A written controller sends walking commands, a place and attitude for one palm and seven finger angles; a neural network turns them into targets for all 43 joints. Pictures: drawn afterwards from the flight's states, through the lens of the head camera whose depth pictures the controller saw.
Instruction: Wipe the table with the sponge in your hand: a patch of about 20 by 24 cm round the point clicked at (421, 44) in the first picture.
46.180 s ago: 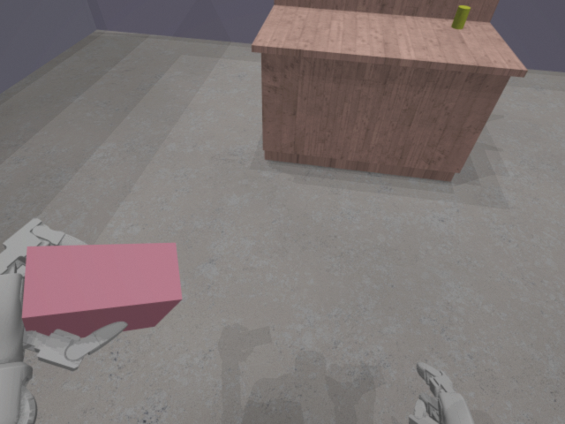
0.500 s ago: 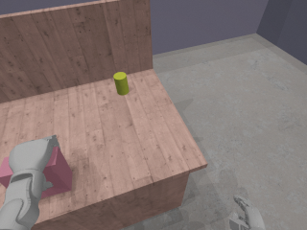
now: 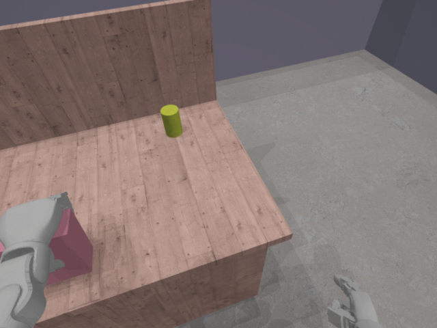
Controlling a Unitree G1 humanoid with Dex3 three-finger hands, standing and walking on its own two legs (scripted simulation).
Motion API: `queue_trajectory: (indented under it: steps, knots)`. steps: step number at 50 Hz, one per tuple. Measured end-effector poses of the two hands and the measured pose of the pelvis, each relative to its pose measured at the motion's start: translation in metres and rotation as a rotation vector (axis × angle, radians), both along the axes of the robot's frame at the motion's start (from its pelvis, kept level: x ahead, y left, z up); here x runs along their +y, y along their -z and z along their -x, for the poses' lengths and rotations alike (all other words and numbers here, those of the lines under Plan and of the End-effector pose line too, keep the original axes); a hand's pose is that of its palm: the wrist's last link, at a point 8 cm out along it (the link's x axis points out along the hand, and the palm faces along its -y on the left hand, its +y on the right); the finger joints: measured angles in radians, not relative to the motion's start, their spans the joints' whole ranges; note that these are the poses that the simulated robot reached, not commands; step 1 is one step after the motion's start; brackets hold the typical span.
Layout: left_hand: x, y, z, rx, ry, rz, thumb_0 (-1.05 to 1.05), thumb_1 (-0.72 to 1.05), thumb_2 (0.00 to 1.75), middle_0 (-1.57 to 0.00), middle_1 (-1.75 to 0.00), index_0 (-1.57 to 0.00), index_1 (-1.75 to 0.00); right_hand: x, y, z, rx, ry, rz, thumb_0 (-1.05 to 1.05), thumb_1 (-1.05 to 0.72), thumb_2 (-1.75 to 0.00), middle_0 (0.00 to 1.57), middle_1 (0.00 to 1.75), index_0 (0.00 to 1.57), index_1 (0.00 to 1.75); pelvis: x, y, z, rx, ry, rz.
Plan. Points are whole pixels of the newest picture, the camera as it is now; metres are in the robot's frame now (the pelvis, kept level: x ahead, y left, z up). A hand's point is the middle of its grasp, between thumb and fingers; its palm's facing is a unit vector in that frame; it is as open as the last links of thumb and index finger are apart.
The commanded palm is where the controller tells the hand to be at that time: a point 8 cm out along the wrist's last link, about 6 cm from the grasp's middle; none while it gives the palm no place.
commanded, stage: move the sponge above the wiping area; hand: left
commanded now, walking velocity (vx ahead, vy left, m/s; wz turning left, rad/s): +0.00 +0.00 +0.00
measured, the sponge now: (50, 257) +0.21 +0.37 -0.01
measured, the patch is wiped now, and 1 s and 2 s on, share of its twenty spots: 0.00 0.00 0.00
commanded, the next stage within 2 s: lower the sponge onto the table in 1.84 s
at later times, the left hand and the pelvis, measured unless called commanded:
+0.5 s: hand (51, 234) +0.23 +0.35 +0.04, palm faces -0.05 -0.03 -1.00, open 10.4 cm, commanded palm +0.21 +0.34 +0.09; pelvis -0.01 +0.01 +0.00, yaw +0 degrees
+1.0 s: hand (56, 245) +0.22 +0.35 +0.02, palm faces -0.15 -0.09 -0.99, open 10.4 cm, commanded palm +0.20 +0.34 +0.09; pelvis +0.00 +0.01 +0.00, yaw +0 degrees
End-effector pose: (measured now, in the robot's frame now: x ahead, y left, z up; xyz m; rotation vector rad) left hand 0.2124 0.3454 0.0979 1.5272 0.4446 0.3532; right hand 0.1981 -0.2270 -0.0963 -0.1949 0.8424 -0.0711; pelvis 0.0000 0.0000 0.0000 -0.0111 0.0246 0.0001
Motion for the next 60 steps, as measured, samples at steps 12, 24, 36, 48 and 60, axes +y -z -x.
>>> queue_trajectory:
  steps: [12,24,36,48,60]
  knots:
    - [-0.015,0.026,0.015,0.084,0.106,0.060,0.00,-0.53,1.03,-0.69,-1.33,-0.73,-1.31,-0.007,0.003,0.014,0.023,-0.010,0.056,0.01,-0.91,-0.90,0.20,0.30,0.20,0.30,0.003,0.001,0.006,-0.003,-0.007,0.003]
    - [-0.001,-0.002,-0.006,-0.028,-0.011,0.005,0.00,-0.53,1.03,-0.69,-1.33,-0.72,-1.31,0.006,0.005,0.016,0.008,0.023,-0.019,0.01,-0.91,-0.90,0.20,0.30,0.20,0.30,0.005,0.000,0.009,0.000,0.000,0.000]
    - [-0.021,0.022,0.006,0.048,0.128,0.036,0.00,-0.53,1.03,-0.70,-1.33,-0.73,-1.31,0.001,-0.001,0.010,0.011,-0.017,0.042,0.01,-0.91,-0.90,0.20,0.30,0.20,0.30,0.004,0.001,0.006,-0.006,-0.003,0.002]
    - [0.002,0.007,0.001,0.050,-0.032,0.036,0.00,-0.53,1.03,-0.69,-1.33,-0.72,-1.32,0.002,0.002,0.000,-0.006,0.005,-0.005,0.01,-0.91,-0.90,0.20,0.30,0.20,0.30,0.006,0.000,0.001,0.003,-0.007,0.001]
    - [-0.019,0.004,0.012,-0.037,0.118,-0.005,0.00,-0.53,1.03,-0.70,-1.32,-0.73,-1.31,0.002,-0.002,0.002,0.011,-0.015,0.024,0.01,-0.91,-0.90,0.20,0.30,0.20,0.30,0.004,0.001,-0.001,-0.007,0.005,0.005]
